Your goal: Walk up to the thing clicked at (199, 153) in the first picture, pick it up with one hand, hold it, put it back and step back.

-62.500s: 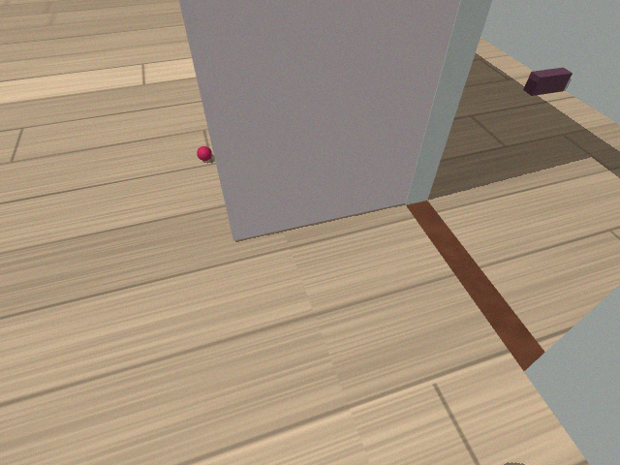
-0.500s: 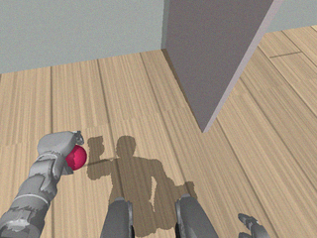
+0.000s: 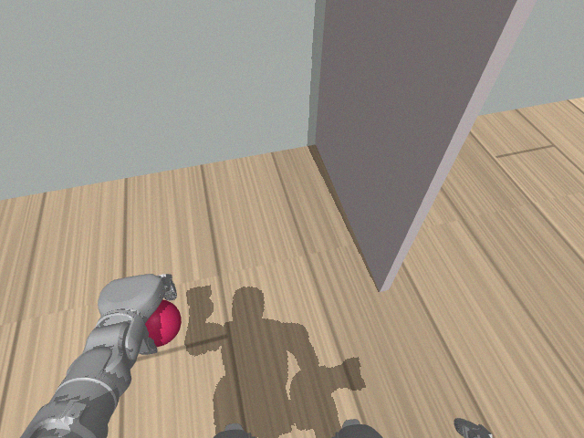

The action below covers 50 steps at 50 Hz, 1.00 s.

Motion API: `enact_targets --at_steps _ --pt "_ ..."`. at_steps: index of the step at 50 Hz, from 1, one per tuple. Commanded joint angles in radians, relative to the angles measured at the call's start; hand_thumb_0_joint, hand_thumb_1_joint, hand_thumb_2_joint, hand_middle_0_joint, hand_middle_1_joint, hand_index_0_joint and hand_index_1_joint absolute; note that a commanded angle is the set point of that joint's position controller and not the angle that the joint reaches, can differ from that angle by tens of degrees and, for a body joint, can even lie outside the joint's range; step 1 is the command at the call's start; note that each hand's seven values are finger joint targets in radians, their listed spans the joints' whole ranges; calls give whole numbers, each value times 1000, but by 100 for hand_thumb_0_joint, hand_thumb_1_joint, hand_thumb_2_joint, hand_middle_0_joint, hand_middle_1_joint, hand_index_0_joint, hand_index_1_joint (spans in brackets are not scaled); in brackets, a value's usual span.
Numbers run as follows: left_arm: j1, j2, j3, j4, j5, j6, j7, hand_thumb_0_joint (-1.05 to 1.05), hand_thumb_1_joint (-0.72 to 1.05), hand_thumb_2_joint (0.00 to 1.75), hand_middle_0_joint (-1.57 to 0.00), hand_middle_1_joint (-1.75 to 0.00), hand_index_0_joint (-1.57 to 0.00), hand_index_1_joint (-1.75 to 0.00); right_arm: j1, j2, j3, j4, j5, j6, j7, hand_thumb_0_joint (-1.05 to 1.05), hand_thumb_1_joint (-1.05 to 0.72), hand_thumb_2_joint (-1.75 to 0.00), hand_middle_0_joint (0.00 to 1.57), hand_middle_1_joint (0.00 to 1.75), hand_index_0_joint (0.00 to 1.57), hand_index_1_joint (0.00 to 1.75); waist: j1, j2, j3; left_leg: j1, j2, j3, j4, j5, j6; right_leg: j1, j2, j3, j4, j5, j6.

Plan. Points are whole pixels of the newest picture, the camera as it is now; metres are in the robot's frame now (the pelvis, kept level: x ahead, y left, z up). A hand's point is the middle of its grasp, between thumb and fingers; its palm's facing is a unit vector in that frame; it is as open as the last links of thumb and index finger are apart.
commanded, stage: lift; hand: left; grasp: from above
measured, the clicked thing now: (157, 322) +0.34 +0.22 -0.12
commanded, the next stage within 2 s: hold in 0.06 s
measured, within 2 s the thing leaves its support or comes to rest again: neither
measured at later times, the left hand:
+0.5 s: hand (136, 299) +0.34 +0.22 -0.03, palm faces -0.44 -0.06 -0.90, open 9.9 cm
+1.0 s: hand (137, 299) +0.33 +0.21 +0.00, palm faces -0.44 -0.06 -0.90, open 9.9 cm
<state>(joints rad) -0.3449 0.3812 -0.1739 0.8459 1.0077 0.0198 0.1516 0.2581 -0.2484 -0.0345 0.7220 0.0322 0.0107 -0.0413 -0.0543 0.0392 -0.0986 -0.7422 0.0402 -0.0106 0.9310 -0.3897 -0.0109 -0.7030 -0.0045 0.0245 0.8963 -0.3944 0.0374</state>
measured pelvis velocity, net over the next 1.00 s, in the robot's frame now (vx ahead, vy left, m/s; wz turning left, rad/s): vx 0.03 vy -0.01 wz -0.01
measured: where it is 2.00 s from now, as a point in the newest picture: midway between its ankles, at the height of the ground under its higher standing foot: outside the picture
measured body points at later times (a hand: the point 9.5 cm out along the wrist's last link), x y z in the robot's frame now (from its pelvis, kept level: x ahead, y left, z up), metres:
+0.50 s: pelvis +0.03 +0.00 +0.03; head +0.06 -0.01 +0.48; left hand +0.36 +0.22 +0.03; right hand +0.14 -0.26 -0.09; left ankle +0.04 +0.12 -0.69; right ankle +0.03 -0.15 -0.69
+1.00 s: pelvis +0.03 -0.01 +0.04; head +0.04 -0.03 +0.49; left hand +0.35 +0.21 +0.05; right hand +0.16 -0.27 -0.07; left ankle +0.04 +0.12 -0.69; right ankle +0.03 -0.15 -0.69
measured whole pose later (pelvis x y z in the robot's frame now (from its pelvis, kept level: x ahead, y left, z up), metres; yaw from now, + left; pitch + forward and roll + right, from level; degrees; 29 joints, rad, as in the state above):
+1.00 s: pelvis +0.03 -0.01 +0.04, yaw -1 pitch +4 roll +0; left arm -0.24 0.38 -0.21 0.64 1.00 0.03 -0.01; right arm 0.21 -0.26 -0.04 0.67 0.06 0.08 -0.04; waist 0.00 0.05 -0.05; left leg -0.36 0.03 0.02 0.59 -0.29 -0.02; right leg -0.35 -0.02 0.04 0.59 -0.30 0.03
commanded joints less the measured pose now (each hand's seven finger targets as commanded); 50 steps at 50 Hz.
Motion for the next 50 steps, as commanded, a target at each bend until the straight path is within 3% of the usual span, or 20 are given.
enact_targets --at_steps 1,3,8,9,11,15,23,25,28,31,32,37,39,50 --pt "-300 188 58 -186 -15 8 36 0 60 75 -92 -81 -96 -77 -4 -132 -53 -97 1 -30 -14 0 -91 -90 20 30 20 30 -1 -3 -295 278 -46 10 -183 183 14 170 39 -16 -190 184 -37" --pt "-291 208 67 -178 -13 14 32 0 62 76 -94 -80 -98 -77 -7 -139 -56 -102 3 -26 -16 0 -91 -90 20 30 20 30 4 -10 -288 299 -48 16 -198 213 15 197 38 -16 -210 213 -34" --pt "-282 192 60 -196 -16 18 24 0 62 76 -94 -80 -98 -76 -16 -141 -59 -102 4 -20 -13 0 -91 -90 20 30 20 30 7 -12 -247 349 -46 16 -250 222 10 213 42 -24 -247 212 -38" --pt "-282 175 48 -213 -18 19 19 0 62 73 -93 -79 -97 -75 -19 -139 -59 -105 5 -20 -12 0 -90 -90 20 30 20 30 4 1 -252 363 -45 17 -259 226 8 210 40 -24 -250 215 -41" --pt "-286 209 62 -221 -5 16 8 0 60 72 -92 -78 -96 -74 -23 -147 -61 -110 7 -17 -12 0 -91 -90 20 30 20 30 15 6 -250 388 -44 15 -275 242 6 231 43 -27 -261 220 -43" --pt "-273 204 55 -242 1 12 -18 0 61 74 -93 -78 -97 -74 -30 -146 -61 -121 11 -13 -10 0 -91 -90 20 30 20 30 21 -9 -264 423 -48 23 -285 309 9 277 41 -21 -275 282 -40" --pt "-244 209 65 -295 -11 4 -63 0 63 74 -94 -79 -98 -74 -41 -145 -64 -137 15 -2 -6 0 -90 -90 20 30 20 30 32 -4 -246 453 -50 31 -314 370 10 332 43 -19 -300 336 -38" --pt "-245 192 48 -300 -8 2 -78 0 62 75 -92 -80 -97 -75 -45 -142 -62 -142 16 0 -6 0 -90 -90 20 30 20 30 23 -13 -248 466 -51 35 -315 394 12 342 43 -17 -300 361 -37" --pt "-241 217 71 -323 -10 0 -85 0 64 74 -94 -79 -98 -74 -44 -147 -64 -149 17 4 -6 0 -90 -90 20 30 20 30 33 -7 -249 479 -48 33 -324 421 13 354 44 -20 -306 379 -38" --pt "-230 195 52 -320 -5 0 -92 0 64 74 -95 -79 -99 -75 -58 -142 -60 -160 17 9 -5 0 -90 -90 20 30 20 30 31 -26 -220 485 -48 33 -341 402 15 357 43 -19 -322 368 -36" --pt "-238 213 68 -348 -11 -4 -93 0 66 74 -94 -80 -99 -75 -61 -148 -62 -163 19 10 -5 0 -90 -90 20 30 20 30 38 -13 -227 489 -50 38 -344 396 15 367 41 -19 -327 366 -35" --pt "-237 210 58 -366 -7 1 -99 0 67 76 -97 -79 -101 -75 -84 -143 -58 -172 20 15 -5 0 -90 -90 20 30 20 30 43 -24 -220 509 -55 45 -359 395 20 386 35 -14 -350 379 -29" --pt "-237 227 75 -377 -6 2 -100 0 65 78 -95 -81 -99 -76 -82 -143 -58 -172 21 18 -5 0 -90 -90 20 30 20 30 49 -21 -228 515 -54 46 -366 394 20 400 36 -15 -354 374 -30" --pt "-222 215 62 -403 -12 6 -126 0 66 74 -95 -81 -100 -76 -120 -138 -49 -187 26 31 -9 0 -90 -90 20 30 20 30 52 -28 -191 546 -54 53 -413 363 25 417 34 -14 -397 342 -30"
